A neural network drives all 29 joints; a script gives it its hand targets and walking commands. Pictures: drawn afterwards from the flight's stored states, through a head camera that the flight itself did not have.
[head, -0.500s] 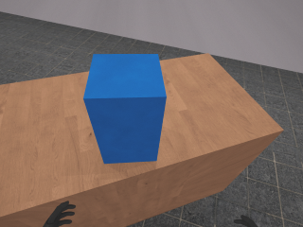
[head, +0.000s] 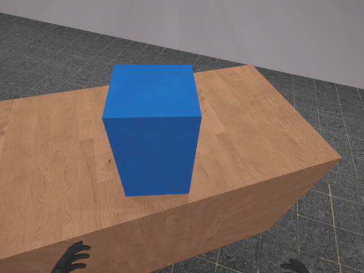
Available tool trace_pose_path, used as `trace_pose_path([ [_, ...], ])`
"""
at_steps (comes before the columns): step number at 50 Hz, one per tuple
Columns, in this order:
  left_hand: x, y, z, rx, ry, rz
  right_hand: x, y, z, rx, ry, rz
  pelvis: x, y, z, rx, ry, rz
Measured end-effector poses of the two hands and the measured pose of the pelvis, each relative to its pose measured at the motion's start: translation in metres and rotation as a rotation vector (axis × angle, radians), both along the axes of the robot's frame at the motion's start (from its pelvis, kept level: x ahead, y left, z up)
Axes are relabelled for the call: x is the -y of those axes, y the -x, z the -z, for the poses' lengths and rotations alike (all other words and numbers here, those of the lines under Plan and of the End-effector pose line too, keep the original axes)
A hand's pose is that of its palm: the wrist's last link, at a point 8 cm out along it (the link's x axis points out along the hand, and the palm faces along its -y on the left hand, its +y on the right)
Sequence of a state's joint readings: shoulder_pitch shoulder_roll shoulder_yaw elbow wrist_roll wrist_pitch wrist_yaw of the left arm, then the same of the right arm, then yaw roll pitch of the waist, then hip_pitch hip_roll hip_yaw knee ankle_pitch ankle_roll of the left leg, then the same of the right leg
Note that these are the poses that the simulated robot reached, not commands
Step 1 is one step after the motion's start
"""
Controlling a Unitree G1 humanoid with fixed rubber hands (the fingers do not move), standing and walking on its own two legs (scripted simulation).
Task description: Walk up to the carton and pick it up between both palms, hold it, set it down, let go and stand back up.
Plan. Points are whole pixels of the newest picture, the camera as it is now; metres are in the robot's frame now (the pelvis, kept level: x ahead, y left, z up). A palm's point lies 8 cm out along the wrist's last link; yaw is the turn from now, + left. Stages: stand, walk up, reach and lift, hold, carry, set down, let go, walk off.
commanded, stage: walk up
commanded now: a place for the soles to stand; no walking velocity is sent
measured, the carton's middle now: (155, 136) +0.41 +0.07 +0.07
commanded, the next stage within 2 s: none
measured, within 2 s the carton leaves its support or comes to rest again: neither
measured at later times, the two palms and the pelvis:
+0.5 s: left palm out of the picture +0.13 +0.26 -0.09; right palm out of the picture +0.10 -0.28 -0.08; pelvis +0.00 +0.00 +0.00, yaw +1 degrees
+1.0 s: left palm out of the picture +0.13 +0.26 -0.08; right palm out of the picture +0.11 -0.27 -0.08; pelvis +0.00 +0.00 +0.00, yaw +2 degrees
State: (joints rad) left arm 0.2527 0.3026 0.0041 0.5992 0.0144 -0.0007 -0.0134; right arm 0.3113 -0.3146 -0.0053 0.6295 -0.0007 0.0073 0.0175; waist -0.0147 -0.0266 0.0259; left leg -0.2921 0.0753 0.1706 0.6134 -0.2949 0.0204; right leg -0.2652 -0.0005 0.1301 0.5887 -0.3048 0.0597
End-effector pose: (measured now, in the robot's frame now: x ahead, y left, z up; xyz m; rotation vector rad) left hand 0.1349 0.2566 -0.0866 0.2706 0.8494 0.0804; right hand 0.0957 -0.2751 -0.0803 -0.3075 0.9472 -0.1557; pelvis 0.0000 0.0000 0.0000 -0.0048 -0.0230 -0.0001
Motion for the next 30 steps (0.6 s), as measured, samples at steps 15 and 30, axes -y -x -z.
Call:
trace_pose_path([
  [15, -0.0009, 0.0006, -0.0004, 0.001, -0.003, -0.007, 0.0, -0.0025, 0.0001, 0.003, -0.001, -0.005, 0.0005, -0.0002, 0.0003, 0.001, 0.0, -0.005],
  [30, -0.0027, 0.0017, -0.0014, 0.007, -0.005, -0.015, -0.0002, -0.006, -0.0007, 0.009, -0.001, -0.013, 0.001, 0.0, 0.0004, 0.0, 0.001, -0.011],
])
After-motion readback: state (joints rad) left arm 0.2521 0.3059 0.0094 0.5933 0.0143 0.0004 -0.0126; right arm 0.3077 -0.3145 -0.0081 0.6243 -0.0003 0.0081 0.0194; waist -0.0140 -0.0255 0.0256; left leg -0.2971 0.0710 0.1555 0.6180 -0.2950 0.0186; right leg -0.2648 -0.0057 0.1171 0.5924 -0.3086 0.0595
